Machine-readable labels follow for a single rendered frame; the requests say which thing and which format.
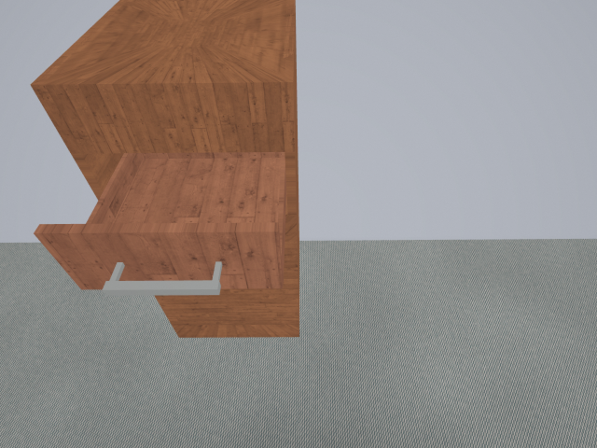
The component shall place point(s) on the drawer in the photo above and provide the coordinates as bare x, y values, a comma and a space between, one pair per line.
171, 216

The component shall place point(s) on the cabinet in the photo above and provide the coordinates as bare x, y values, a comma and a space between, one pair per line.
189, 76

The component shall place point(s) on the handle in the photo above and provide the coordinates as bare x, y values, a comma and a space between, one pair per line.
114, 287

